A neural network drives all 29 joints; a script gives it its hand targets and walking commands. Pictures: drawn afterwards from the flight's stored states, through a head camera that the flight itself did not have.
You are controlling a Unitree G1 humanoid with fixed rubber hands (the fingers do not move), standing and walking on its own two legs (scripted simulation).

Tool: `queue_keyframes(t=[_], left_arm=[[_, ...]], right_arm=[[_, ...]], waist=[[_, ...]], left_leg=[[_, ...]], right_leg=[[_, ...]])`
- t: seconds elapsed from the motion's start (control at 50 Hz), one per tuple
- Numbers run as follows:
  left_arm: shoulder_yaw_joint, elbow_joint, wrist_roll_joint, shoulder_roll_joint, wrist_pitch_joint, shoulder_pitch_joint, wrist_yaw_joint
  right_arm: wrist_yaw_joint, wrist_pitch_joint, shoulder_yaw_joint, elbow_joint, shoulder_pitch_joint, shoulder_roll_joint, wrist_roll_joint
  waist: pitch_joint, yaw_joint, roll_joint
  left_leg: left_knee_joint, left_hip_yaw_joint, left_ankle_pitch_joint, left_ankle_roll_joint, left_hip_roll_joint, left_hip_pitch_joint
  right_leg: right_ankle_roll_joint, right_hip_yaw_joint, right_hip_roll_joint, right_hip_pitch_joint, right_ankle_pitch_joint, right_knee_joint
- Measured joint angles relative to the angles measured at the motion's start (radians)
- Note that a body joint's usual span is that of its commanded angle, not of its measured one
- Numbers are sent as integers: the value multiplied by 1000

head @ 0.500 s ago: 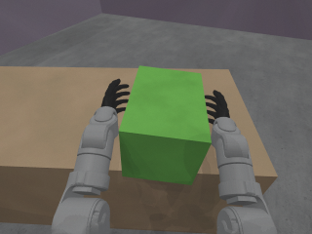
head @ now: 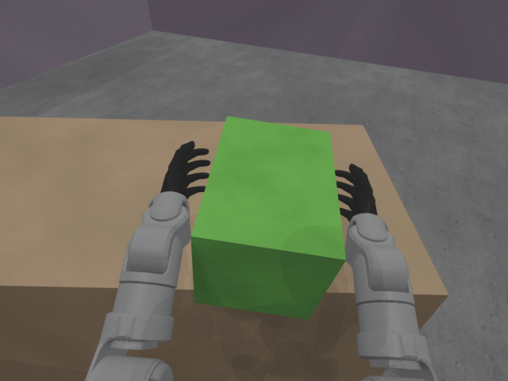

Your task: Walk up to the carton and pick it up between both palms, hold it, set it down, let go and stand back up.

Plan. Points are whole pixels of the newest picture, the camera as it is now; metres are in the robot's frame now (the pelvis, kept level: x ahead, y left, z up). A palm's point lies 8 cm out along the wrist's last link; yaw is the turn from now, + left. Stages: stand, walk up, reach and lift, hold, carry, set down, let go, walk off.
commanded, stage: hold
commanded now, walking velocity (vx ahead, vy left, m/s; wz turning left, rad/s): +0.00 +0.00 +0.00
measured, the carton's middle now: (265, 212) +0.39 +0.00 +0.10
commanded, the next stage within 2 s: none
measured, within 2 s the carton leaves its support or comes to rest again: neither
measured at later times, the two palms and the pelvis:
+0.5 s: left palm (188, 174) +0.40 +0.13 +0.17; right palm (359, 191) +0.41 -0.15 +0.15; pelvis +0.03 -0.01 +0.00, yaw +0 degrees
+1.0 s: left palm (198, 197) +0.34 +0.10 +0.18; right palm (391, 227) +0.32 -0.18 +0.15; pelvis -0.02 -0.02 +0.00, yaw +0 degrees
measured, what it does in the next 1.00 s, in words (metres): stands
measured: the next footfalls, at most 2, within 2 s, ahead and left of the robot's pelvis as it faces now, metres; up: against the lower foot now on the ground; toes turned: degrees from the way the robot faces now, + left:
none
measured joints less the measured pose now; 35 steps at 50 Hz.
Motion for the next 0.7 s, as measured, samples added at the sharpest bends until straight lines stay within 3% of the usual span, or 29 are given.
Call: queue_keyframes(t=[0.18, 0.38, 0.48, 0.6, 0.7], left_arm=[[64, 161, 36, -10, -15, -169, 0], [104, 180, 66, -26, -19, -196, -1], [92, 99, 70, -43, -1, -109, -6], [34, -104, 46, -59, 29, 58, -4], [-8, -232, 34, -56, 63, 106, 3]], right_arm=[[25, -16, -72, 141, -142, -29, -14], [42, -17, -77, 198, -199, -46, -21], [49, -9, -48, 148, -131, -30, -26], [39, 14, 12, -38, 21, 0, -7], [32, 53, 44, -180, 78, -1, 1]], waist=[[-27, 8, 5], [-43, 20, 19], [-25, 20, 15], [-15, 25, 7], [-15, 14, 33]], left_leg=[[76, 12, -21, 6, -4, -119], [51, 0, -43, -10, 19, -77], [-19, -7, -25, -20, 28, 1], [-103, -5, 34, -25, 21, 73], [-141, -14, 25, -25, 34, 110]], right_leg=[[-1, 15, -2, -119, -11, 68], [-9, 4, 21, -74, -35, 40], [-14, -3, 29, 2, -27, -20], [-15, 4, 22, 68, 0, -89], [-19, -4, 35, 103, 16, -124]])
